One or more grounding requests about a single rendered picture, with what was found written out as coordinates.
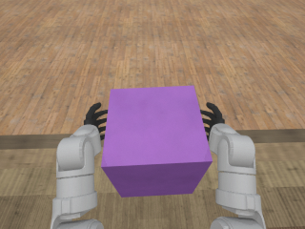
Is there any robot right hand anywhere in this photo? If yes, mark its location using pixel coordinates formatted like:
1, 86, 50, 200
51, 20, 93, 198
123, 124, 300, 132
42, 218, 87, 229
200, 102, 225, 141

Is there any robot left forearm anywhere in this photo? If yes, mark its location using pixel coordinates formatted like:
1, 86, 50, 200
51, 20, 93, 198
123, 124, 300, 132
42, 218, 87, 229
51, 124, 102, 229

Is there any carton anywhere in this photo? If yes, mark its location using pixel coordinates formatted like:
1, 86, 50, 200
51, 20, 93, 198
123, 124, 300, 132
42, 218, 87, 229
101, 85, 213, 198

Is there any robot left hand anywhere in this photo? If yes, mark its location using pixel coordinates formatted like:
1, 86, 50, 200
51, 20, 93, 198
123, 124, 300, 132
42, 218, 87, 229
84, 102, 108, 140

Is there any robot right forearm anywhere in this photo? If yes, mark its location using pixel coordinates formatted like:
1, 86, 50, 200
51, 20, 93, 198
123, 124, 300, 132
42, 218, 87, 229
209, 123, 267, 229

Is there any robot right upper arm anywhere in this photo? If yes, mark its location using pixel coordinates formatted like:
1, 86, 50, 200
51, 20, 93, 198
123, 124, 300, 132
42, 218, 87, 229
210, 216, 263, 229

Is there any robot left upper arm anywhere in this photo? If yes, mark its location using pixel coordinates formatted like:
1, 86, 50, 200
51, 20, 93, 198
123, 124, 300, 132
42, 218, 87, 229
55, 219, 104, 229

